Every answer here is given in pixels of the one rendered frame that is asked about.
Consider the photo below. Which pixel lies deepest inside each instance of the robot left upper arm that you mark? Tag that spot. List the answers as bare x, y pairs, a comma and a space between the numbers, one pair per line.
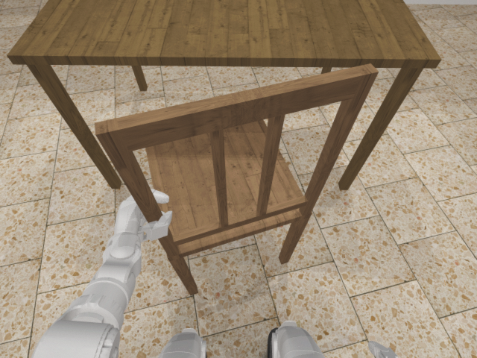
80, 339

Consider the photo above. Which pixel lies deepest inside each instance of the robot right thigh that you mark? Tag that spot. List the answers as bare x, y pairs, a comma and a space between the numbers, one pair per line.
294, 342

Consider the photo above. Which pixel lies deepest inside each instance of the left robot forearm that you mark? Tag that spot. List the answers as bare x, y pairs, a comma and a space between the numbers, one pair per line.
107, 295

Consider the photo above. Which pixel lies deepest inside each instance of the left robot hand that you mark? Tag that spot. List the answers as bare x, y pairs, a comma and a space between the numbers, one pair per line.
129, 219

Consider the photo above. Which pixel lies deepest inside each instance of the chair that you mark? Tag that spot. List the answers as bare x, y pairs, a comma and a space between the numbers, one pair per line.
221, 167

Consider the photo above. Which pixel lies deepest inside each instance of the right robot hand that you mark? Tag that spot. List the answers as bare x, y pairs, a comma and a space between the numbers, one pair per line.
380, 351

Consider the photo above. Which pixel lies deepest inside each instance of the table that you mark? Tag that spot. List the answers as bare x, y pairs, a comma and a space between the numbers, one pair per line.
262, 33

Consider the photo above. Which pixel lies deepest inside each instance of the robot right shin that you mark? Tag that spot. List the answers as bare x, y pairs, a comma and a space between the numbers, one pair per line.
288, 323

